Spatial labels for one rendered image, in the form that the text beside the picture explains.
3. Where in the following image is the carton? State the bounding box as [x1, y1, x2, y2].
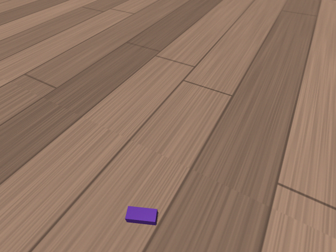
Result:
[125, 206, 158, 225]

